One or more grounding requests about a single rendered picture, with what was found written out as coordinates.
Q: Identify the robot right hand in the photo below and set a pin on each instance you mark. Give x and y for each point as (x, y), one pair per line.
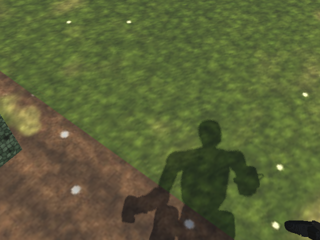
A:
(310, 229)

